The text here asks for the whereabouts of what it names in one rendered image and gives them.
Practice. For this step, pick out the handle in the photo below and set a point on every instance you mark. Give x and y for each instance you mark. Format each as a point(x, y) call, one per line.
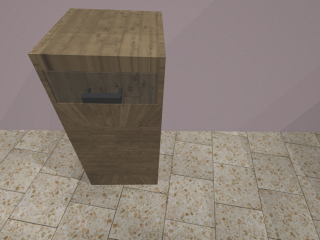
point(101, 98)

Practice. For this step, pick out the drawer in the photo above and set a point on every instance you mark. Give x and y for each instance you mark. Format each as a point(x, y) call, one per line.
point(137, 87)

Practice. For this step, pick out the cabinet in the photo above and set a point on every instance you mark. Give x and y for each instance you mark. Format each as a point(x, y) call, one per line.
point(117, 144)

